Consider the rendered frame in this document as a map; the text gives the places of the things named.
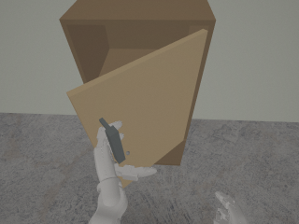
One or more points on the right robot hand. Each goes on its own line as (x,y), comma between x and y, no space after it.
(235,214)

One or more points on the left robot forearm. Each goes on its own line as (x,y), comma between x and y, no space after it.
(112,202)

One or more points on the cupboard door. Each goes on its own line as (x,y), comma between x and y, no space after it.
(151,96)

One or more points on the left robot hand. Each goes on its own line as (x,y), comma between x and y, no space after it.
(104,161)

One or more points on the handle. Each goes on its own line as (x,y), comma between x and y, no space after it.
(114,140)

